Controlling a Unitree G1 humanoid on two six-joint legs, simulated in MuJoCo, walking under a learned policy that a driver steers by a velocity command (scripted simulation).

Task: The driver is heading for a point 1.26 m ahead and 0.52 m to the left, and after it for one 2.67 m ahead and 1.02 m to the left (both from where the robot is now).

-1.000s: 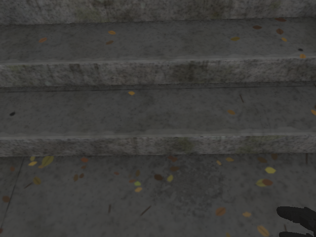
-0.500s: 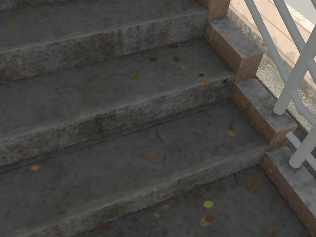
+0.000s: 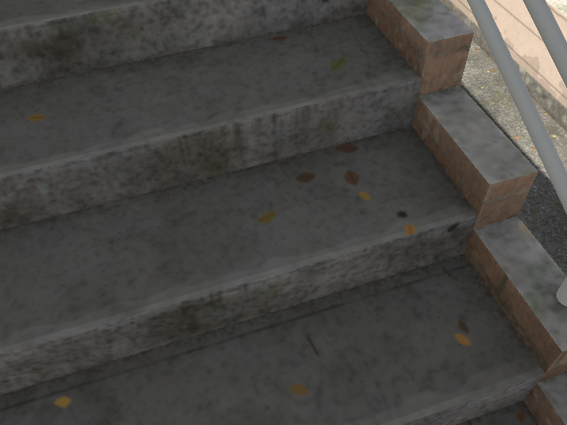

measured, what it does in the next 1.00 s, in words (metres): climbs, turning left: left foot, then right foot 0.17 m higher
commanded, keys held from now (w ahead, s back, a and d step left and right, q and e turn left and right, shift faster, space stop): w+q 0.84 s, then w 0.16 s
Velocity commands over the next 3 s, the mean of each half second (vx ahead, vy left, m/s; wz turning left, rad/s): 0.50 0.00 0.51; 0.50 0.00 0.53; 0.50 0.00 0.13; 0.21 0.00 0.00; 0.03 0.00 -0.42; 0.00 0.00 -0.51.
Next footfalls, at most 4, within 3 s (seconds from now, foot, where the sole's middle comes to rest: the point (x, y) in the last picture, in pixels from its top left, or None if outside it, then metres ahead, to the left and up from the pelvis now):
0.22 left None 0.23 0.12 -0.79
0.58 right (280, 369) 0.56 0.08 -0.62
0.90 left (113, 260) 0.74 0.44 -0.48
1.28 right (151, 100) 1.11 0.40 -0.33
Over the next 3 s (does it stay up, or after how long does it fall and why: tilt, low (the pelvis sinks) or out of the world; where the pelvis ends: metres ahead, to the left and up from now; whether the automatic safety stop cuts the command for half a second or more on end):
stays up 1.24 0.66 0.60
